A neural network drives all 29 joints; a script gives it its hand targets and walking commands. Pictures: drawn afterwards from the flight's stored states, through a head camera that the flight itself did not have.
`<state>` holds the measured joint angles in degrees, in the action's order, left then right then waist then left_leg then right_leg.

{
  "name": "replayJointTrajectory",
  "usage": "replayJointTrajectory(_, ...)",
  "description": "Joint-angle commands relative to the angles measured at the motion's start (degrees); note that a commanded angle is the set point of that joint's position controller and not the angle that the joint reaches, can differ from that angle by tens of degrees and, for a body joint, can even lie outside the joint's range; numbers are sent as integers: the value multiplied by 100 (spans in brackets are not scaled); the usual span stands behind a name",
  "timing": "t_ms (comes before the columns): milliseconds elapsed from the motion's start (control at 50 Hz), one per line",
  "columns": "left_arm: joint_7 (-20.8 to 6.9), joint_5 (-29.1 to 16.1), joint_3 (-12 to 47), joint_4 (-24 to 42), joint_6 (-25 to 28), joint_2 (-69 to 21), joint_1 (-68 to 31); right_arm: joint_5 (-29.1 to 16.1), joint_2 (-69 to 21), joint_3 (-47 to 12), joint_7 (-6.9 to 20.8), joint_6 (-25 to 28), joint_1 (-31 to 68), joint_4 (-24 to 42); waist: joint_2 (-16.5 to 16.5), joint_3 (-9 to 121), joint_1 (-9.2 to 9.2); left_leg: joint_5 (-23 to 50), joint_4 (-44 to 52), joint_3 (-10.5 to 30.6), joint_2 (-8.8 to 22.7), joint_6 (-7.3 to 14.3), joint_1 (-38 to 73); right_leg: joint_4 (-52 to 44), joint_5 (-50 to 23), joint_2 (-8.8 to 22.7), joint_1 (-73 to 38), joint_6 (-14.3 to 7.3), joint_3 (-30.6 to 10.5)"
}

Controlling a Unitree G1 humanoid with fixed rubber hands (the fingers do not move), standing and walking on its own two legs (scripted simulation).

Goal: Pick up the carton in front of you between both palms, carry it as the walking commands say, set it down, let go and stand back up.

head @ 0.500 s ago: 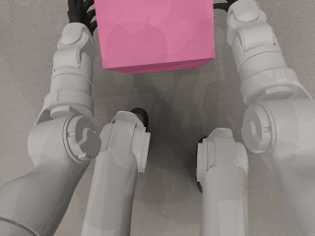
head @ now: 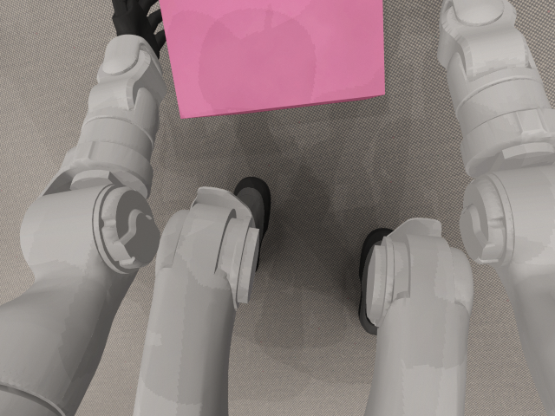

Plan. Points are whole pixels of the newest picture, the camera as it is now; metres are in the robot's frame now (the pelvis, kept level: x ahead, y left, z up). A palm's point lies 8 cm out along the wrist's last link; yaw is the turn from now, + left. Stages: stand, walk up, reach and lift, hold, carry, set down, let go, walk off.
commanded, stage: set down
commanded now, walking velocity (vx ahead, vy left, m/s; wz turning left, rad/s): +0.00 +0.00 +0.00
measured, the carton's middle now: (284, 26) +0.52 +0.08 -0.26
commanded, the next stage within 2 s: let go in 1.22 s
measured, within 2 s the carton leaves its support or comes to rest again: neither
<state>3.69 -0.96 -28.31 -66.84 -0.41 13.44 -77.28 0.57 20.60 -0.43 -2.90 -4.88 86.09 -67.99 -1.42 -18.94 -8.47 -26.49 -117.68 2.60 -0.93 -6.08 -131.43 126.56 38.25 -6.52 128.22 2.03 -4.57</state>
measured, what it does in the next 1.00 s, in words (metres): rises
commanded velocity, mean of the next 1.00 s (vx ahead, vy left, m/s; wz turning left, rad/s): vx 0.00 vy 0.00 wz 0.00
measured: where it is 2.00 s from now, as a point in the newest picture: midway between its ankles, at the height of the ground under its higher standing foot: (310, 271)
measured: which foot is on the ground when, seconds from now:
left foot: down 0.00-1.00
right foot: down 0.00-1.00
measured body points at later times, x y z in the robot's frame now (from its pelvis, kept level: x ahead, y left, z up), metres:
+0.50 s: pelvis +0.00 +0.01 +0.05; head +0.34 +0.02 +0.33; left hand +0.49 +0.26 -0.09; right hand +0.59 -0.11 -0.09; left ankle +0.14 +0.14 -0.35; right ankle +0.08 -0.11 -0.35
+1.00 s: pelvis +0.02 +0.01 +0.16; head +0.34 +0.01 +0.48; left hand +0.49 +0.27 +0.06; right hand +0.60 -0.12 +0.06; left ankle +0.14 +0.14 -0.35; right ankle +0.08 -0.11 -0.35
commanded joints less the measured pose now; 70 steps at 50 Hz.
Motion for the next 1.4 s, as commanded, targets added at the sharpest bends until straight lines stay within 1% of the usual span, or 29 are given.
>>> replayJointTrajectory(0, 125, -600, 384, 347, 304, 742, -825, -593, 518, -514, -37, 195, 1896, 733, 1264, 5700, -390, 2182, 170, -711, 54, 175, 2908, -1370, -2156, 474, -2259, -18, 71)
replayJointTrajectory(60, 115, -969, 725, 415, 349, 729, -887, -967, 437, -867, 25, 204, 2089, 936, 1364, 6138, -447, 2361, 154, -712, 114, 228, 3065, -1283, -2242, 529, -2510, -27, 84)
replayJointTrajectory(120, 163, -1185, 888, 583, 337, 771, -775, -1111, 550, -877, 7, 173, 1954, 1003, 1336, 6683, -425, 2455, 218, -717, 128, 235, 3396, -1264, -2259, 546, -2831, -13, 158)
replayJointTrajectory(160, 217, -1268, 949, 813, 306, 823, -700, -1086, 658, -789, -38, 134, 1808, 1067, 1319, 7134, -398, 2490, 302, -733, 107, 231, 3697, -1295, -2221, 535, -3058, -7, 239)
replayJointTrajectory(220, 333, -1327, 1006, 1248, 210, 878, -468, -952, 805, -588, -116, 52, 1678, 1352, 1368, 7886, -352, 2540, 467, -789, 27, 246, 4175, -1379, -2151, 459, -3403, -22, 410)
replayJointTrajectory(280, 486, -1237, 971, 1907, 40, 923, -254, -813, 910, -320, -171, -91, 1573, 1742, 1287, 8518, -370, 2473, 714, -895, -71, 254, 4690, -1549, -1976, 336, -3664, -70, 580)
replayJointTrajectory(320, 570, -1097, 930, 2296, -119, 903, -193, -717, 943, -111, -167, -225, 1434, 1795, 1139, 8480, -390, 2243, 967, -941, -113, 228, 4854, -1751, -1683, 267, -3571, -116, 667)
replayJointTrajectory(360, 617, -946, 915, 2494, -273, 783, -188, -646, 939, 52, -131, -335, 1288, 1646, 965, 8058, -382, 1945, 1210, -951, -126, 191, 4822, -1977, -1311, 221, -3243, -156, 710)
replayJointTrajectory(400, 625, -819, 921, 2498, -374, 604, -197, -602, 924, 179, -73, -377, 1196, 1397, 806, 7516, -352, 1699, 1415, -939, -124, 157, 4676, -2174, -1017, 201, -2866, -190, 711)
replayJointTrajectory(440, 610, -738, 942, 2486, -425, 439, -190, -559, 896, 269, -5, -369, 1152, 1194, 694, 7232, -319, 1588, 1578, -922, -125, 136, 4638, -2346, -888, 195, -2639, -216, 702)
replayJointTrajectory(500, 584, -671, 963, 2450, -476, 257, -119, -492, 883, 378, 86, -342, 1081, 948, 612, 7125, -291, 1547, 1789, -904, -139, 121, 4706, -2580, -834, 183, -2506, -230, 706)
replayJointTrajectory(540, 572, -636, 950, 2469, -507, 181, -37, -442, 891, 443, 133, -326, 1019, 878, 615, 7184, -288, 1573, 1925, -899, -153, 118, 4799, -2731, -843, 171, -2520, -227, 719)
replayJointTrajectory(620, 561, -572, 860, 2675, -575, 165, 188, -355, 925, 502, 182, -343, 928, 1048, 761, 7639, -332, 1771, 2199, -928, -190, 127, 5042, -3024, -1062, 135, -2912, -200, 752)
replayJointTrajectory(740, 530, -527, 722, 3241, -739, 238, 618, -287, 885, 464, 214, -515, 835, 1732, 1164, 8487, -439, 2243, 2744, -996, -250, 170, 5333, -3556, -1691, 73, -4018, -116, 773)
replayJointTrajectory(840, 431, -497, 651, 3605, -878, 216, 919, -172, 768, 509, 290, -685, 651, 2100, 1323, 8700, -429, 2476, 3241, -1042, -300, 178, 5434, -4060, -2154, 47, -4743, -44, 741)
replayJointTrajectory(900, 358, -454, 629, 3663, -923, 148, 1071, -80, 697, 585, 345, -737, 479, 2106, 1292, 8569, -383, 2520, 3557, -1044, -314, 167, 5546, -4395, -2278, 48, -4966, -17, 714)
replayJointTrajectory(980, 282, -341, 583, 3627, -925, 30, 1251, 62, 633, 747, 419, -723, 217, 1981, 1169, 8283, -328, 2586, 3996, -1017, -315, 154, 5822, -4867, -2365, 53, -5102, -8, 672)
replayJointTrajectory(1080, 217, -168, 503, 3631, -889, -102, 1439, 216, 581, 934, 517, -648, -19, 1894, 1043, 8092, -316, 2746, 4540, -968, -299, 149, 6337, -5422, -2511, 55, -5347, -6, 627)
replayJointTrajectory(1180, 166, 1, 423, 3634, -864, -247, 1622, 333, 497, 1040, 618, -594, -203, 1817, 1002, 7859, -321, 2857, 5075, -908, -263, 148, 6801, -5945, -2621, 58, -5635, -2, 596)
replayJointTrajectory(1220, 120, 103, 396, 3616, -837, -317, 1729, 416, 422, 1127, 640, -562, -348, 1772, 971, 7752, -283, 2910, 5262, -885, -247, 146, 6976, -6149, -2688, 58, -5730, 2, 587)
replayJointTrajectory(1300, -70, 336, 463, 3708, -761, -343, 2359, 655, 157, 1350, 546, -505, -1115, 1971, 884, 8080, -177, 3397, 5570, -862, -249, 171, 7652, -6536, -3190, 19, -6290, 45, 571)
replayJointTrajectory(1380, -373, 567, 633, 4003, -674, -262, 3226, 826, -352, 1522, 273, -447, -2185, 2659, 762, 8308, -78, 3760, 5888, -819, -274, 242, 8406, -6953, -3643, -15, -6958, 94, 548)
